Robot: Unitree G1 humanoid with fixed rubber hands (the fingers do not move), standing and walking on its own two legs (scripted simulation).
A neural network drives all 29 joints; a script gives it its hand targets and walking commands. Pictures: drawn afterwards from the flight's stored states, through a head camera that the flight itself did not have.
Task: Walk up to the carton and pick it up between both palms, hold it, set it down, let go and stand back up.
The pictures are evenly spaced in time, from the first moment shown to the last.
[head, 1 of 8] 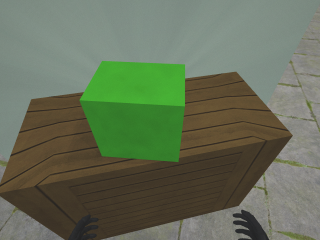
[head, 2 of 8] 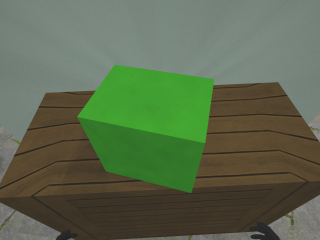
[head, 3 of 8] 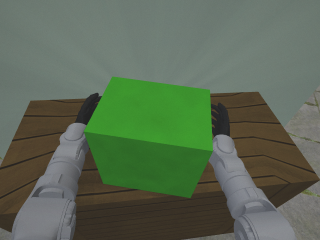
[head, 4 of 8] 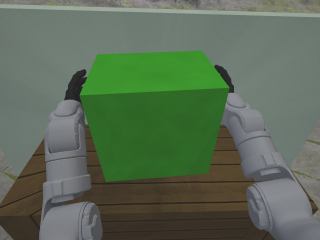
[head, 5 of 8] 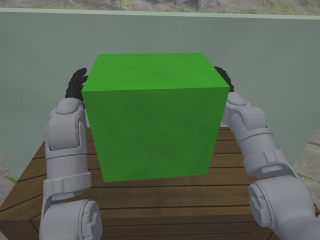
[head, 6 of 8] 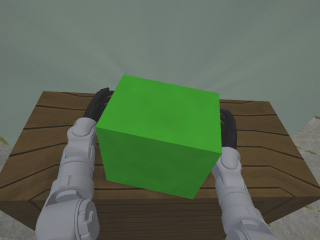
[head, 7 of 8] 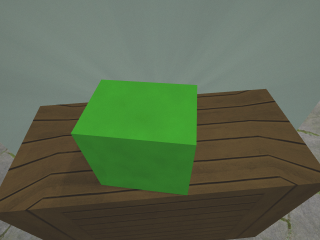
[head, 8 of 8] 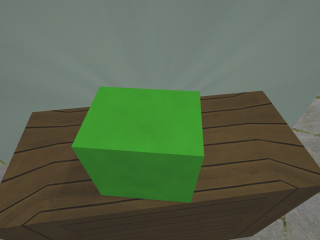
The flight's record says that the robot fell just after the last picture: no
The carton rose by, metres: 0.19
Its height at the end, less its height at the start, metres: +0.00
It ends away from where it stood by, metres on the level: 0.01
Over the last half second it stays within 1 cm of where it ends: yes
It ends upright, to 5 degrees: yes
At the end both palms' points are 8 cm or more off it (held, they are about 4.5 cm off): yes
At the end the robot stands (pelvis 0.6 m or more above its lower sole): yes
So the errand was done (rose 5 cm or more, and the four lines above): yes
